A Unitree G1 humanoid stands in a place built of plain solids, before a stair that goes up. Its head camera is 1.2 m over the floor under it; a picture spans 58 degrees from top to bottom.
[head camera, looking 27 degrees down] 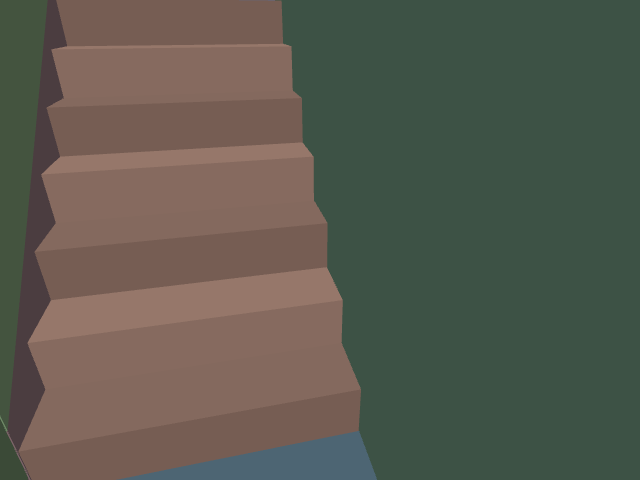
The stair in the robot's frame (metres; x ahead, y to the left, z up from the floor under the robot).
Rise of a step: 0.18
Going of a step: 0.22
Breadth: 0.95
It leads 13 degrees to the left of straight ahead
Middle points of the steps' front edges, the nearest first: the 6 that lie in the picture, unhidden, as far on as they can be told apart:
0.87 0.33 0.18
1.09 0.38 0.37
1.30 0.44 0.55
1.52 0.49 0.73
1.74 0.54 0.91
1.95 0.59 1.10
